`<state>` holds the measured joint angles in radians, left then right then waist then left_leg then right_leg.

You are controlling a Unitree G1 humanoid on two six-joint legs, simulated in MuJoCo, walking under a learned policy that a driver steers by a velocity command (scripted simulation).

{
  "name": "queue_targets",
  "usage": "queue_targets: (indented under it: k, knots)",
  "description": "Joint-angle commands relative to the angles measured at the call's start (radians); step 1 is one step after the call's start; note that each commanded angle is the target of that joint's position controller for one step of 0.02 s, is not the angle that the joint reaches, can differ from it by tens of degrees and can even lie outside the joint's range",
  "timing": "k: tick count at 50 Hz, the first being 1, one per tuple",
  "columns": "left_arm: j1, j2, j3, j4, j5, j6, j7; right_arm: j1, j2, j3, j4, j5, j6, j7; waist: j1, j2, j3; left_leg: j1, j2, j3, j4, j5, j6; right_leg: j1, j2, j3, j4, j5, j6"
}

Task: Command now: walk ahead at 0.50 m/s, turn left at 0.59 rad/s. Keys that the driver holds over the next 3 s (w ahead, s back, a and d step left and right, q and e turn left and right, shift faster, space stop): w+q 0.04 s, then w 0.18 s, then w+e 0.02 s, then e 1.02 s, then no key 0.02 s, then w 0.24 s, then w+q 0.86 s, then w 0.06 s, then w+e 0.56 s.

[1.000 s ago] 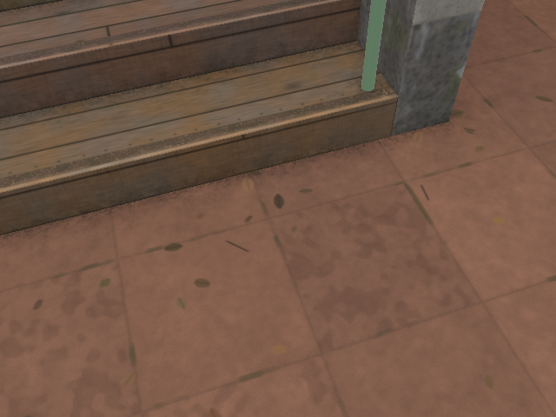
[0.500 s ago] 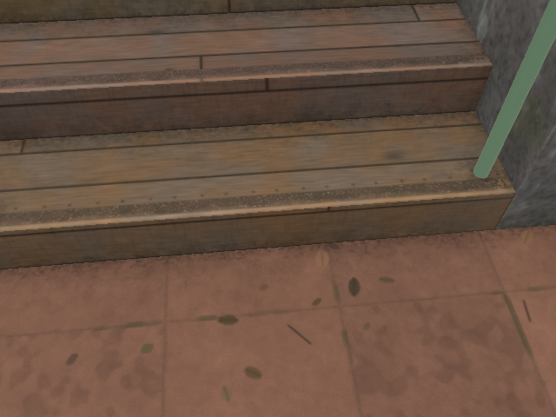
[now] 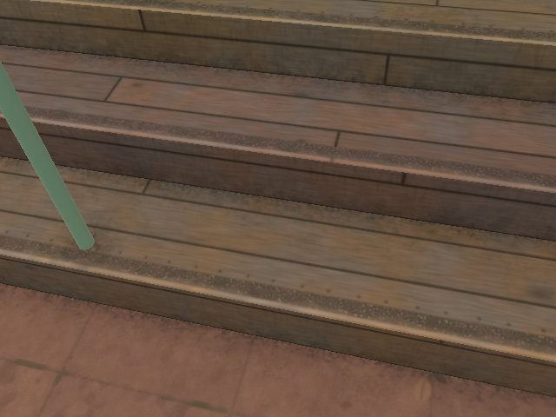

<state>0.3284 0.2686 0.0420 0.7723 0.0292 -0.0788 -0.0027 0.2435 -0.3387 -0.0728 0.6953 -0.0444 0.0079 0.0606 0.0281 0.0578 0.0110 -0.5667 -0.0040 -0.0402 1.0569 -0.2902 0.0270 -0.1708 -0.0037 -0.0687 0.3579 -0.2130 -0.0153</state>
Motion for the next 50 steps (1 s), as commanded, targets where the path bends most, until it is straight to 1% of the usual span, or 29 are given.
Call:
queue_targets:
  k: [1,6,9,10,11,12,13,14,15,16,17,18,19,21,23,27,28,33,34,35,36,37,38,40,41,42,44,46,50]
  knots:
    - [0.011,0.13,0.034,-0.033,-0.005,-0.022,-0.002,-0.083,-0.026,0.002,-0.091,0.002,-0.009,0.014,0.004,-0.174,0.009,-0.133,0.048,-0.013,-0.065,0.096,-0.015,0.108,-0.261,0.141,-0.191,0.236,-0.136]
    - [0.048,0.142,0.037,0.011,-0.005,-0.019,-0.007,-0.206,0.005,0.026,-0.114,0.006,-0.019,0.025,0.021,-0.173,0.052,0.019,0.038,0.061,-0.354,0.188,0.009,0.055,-0.228,0.009,-0.205,0.237,-0.096]
    - [0.099,0.17,0.042,0.055,-0.008,-0.004,-0.004,-0.228,-0.006,0.027,-0.116,-0.005,-0.025,0.013,0.022,-0.167,0.067,0.098,0.005,0.106,-0.455,0.116,0.051,0.108,-0.259,-0.002,-0.142,0.396,-0.091]
    - [0.107,0.179,0.041,0.067,-0.01,0.001,-0.004,-0.194,-0.013,0.023,-0.105,-0.01,-0.03,0.005,0.001,-0.161,0.044,0.16,-0.025,0.125,-0.489,0.083,0.072,0.135,-0.259,-0.02,-0.059,0.573,-0.088]
    - [0.109,0.181,0.037,0.077,-0.015,0.006,-0.002,-0.094,-0.02,0.017,-0.072,-0.019,-0.04,-0.004,-0.054,-0.136,-0.018,0.303,-0.06,0.136,-0.555,0.103,0.097,0.131,-0.239,-0.061,0.097,0.72,-0.076]
    - [0.124,0.154,0.024,0.079,-0.017,0.007,0.001,0.063,-0.054,0.003,-0.016,-0.034,-0.052,-0.017,-0.116,-0.099,-0.125,0.541,-0.039,0.097,-0.564,0.104,0.122,0.034,-0.201,-0.08,0.298,0.661,-0.06]
    - [0.138,0.075,-0.004,0.023,-0.038,0.003,-0.006,0.2,-0.148,-0.018,-0.005,-0.053,-0.059,-0.037,-0.163,0.084,-0.279,0.85,0.267,-0.261,-0.597,0.099,0.199,-0.251,-0.109,-0.104,0.634,0.269,-0.013]
    - [0.149,0.091,0.008,0.019,-0.033,0.01,0.0,0.212,-0.208,-0.034,0.002,-0.005,-0.051,-0.052,-0.144,0.203,-0.367,0.886,0.464,-0.591,-0.708,0.438,0.282,-0.396,0.034,-0.025,0.891,-0.326,0.0]
    - [0.079,0.145,0.025,0.028,-0.026,0.023,0.008,0.159,-0.178,-0.028,0.003,0.021,-0.053,-0.061,-0.136,0.046,-0.266,0.793,0.414,-0.412,-0.666,0.683,0.264,-0.418,-0.009,0.114,0.929,-0.281,-0.016]
    - [0.059,0.095,0.012,0.036,-0.036,0.023,0.006,0.102,-0.106,-0.005,0.017,0.026,-0.062,-0.065,-0.093,0.021,-0.15,0.667,0.368,-0.245,-0.663,0.858,0.24,-0.401,-0.03,0.131,0.892,-0.248,-0.02]
    - [0.076,0.076,0.01,0.057,-0.034,0.03,0.007,0.045,-0.041,0.015,0.022,0.026,-0.066,-0.064,-0.049,-0.001,-0.082,0.575,0.319,-0.152,-0.695,0.865,0.187,-0.375,-0.057,0.126,0.809,-0.226,-0.021]
    - [0.088,0.075,0.012,0.072,-0.021,0.042,0.006,-0.002,-0.008,0.028,0.025,0.031,-0.069,-0.065,-0.016,0.033,-0.044,0.51,0.283,-0.093,-0.727,0.854,0.154,-0.341,-0.064,0.121,0.755,-0.198,-0.011]
    - [0.117,0.069,0.013,0.098,-0.008,0.057,0.004,-0.021,0.005,0.033,0.027,0.028,-0.072,-0.067,-0.003,0.046,-0.047,0.457,0.264,-0.042,-0.747,0.887,0.139,-0.278,-0.05,0.105,0.75,-0.158,-0.002]
    - [0.131,0.054,0.018,0.11,-0.008,0.07,-0.001,-0.035,-0.01,0.031,0.036,0.028,-0.083,-0.072,0.024,0.041,-0.066,0.43,0.259,0.024,-0.769,0.953,0.15,-0.25,-0.023,0.087,0.749,-0.105,0.011]
    - [0.083,0.044,0.022,0.097,0.0,0.073,-0.008,-0.046,-0.02,0.029,0.051,0.024,-0.084,-0.076,0.029,0.041,-0.054,0.419,0.247,0.09,-0.775,0.946,0.148,-0.271,-0.019,0.072,0.694,-0.055,0.021]
    - [-0.049,0.018,0.01,0.051,0.005,0.08,-0.024,-0.034,-0.023,0.024,0.082,0.029,-0.07,-0.087,-0.007,0.071,-0.029,0.43,0.228,0.176,-0.761,0.823,0.137,-0.256,-0.035,0.029,0.458,0.041,0.021]
    - [-0.074,0.017,0.008,0.04,0.014,0.081,-0.023,-0.018,-0.035,0.019,0.095,0.034,-0.067,-0.094,-0.017,0.06,-0.028,0.445,0.242,0.172,-0.754,0.804,0.141,-0.252,-0.031,0.018,0.415,0.045,0.019]
    - [-0.096,0.052,0.017,0.008,0.008,0.084,-0.02,-0.009,-0.073,-0.004,0.126,0.038,-0.043,-0.103,-0.026,0.039,-0.017,0.509,0.301,0.145,-0.627,0.722,0.137,-0.213,-0.016,0.004,0.263,-0.047,-0.032]
    - [-0.07,0.058,0.021,0.011,0.004,0.079,-0.022,-0.019,-0.073,-0.005,0.121,0.035,-0.035,-0.098,-0.011,0.026,-0.031,0.494,0.281,0.17,-0.54,0.713,0.116,-0.154,0.002,-0.004,0.206,-0.015,-0.054]
    - [-0.019,0.082,0.03,0.021,0.01,0.068,-0.02,-0.006,-0.071,-0.006,0.125,0.032,-0.027,-0.095,0.018,-0.037,-0.065,0.457,0.235,0.197,-0.404,0.644,0.072,-0.06,0.008,0.026,0.118,0.106,-0.083]
    - [0.045,0.192,0.057,0.018,0.02,0.054,-0.007,0.019,-0.057,-0.001,0.101,0.023,-0.022,-0.093,0.038,-0.226,-0.115,0.308,0.14,0.244,-0.147,0.338,0.003,0.079,-0.165,0.274,0.052,0.507,-0.147]
    - [0.063,0.282,0.082,0.017,-0.007,0.063,0.001,0.044,0.012,0.018,0.069,0.026,-0.002,-0.093,0.015,-0.379,-0.162,0.088,-0.072,0.181,0.05,-0.403,-0.043,0.161,-0.391,0.608,0.007,0.877,-0.341]
    - [0.075,0.239,0.081,0.027,-0.035,0.076,0.003,0.042,-0.007,0.018,0.099,0.007,0.019,-0.095,0.018,-0.193,-0.199,0.109,-0.016,0.02,0.133,-0.394,-0.045,0.156,-0.362,0.54,0.011,0.76,-0.357]
    - [-0.089,0.159,0.061,-0.004,-0.026,0.107,0.015,-0.023,-0.014,0.015,0.098,0.019,0.019,-0.094,-0.022,-0.126,-0.031,0.058,0.025,-0.003,0.067,-0.23,-0.053,-0.001,-0.242,0.414,-0.047,0.397,-0.284]
    - [-0.229,0.161,0.065,-0.09,-0.052,0.082,0.028,-0.125,-0.085,-0.017,0.063,0.051,0.006,-0.116,-0.012,-0.132,-0.056,0.002,0.014,-0.038,0.053,-0.228,-0.07,-0.003,-0.232,0.464,-0.072,0.244,-0.259]
    - [-0.256,0.159,0.061,-0.092,-0.05,0.072,0.036,-0.126,-0.088,-0.02,0.065,0.049,0.002,-0.126,-0.03,-0.139,-0.079,0.027,0.017,-0.048,0.042,-0.18,-0.081,-0.018,-0.21,0.436,-0.07,0.221,-0.237]
    - [-0.226,0.16,0.063,-0.091,-0.04,0.069,0.046,-0.089,-0.037,-0.012,0.075,0.042,-0.004,-0.135,-0.034,-0.141,-0.111,0.048,-0.006,-0.042,-0.039,-0.13,-0.106,-0.018,-0.178,0.402,-0.057,0.242,-0.216]
    - [-0.193,0.171,0.067,-0.087,-0.038,0.076,0.052,-0.096,-0.01,-0.007,0.075,0.042,-0.009,-0.138,-0.02,-0.147,-0.117,0.051,-0.025,-0.035,-0.117,-0.105,-0.124,-0.016,-0.162,0.408,-0.051,0.215,-0.212]
    - [-0.21,0.184,0.073,-0.106,-0.034,0.088,0.054,-0.125,-0.009,-0.005,0.068,0.047,-0.007,-0.133,-0.008,-0.191,-0.106,0.104,-0.044,-0.045,-0.26,-0.059,-0.132,-0.071,-0.129,0.451,-0.061,0.026,-0.192]
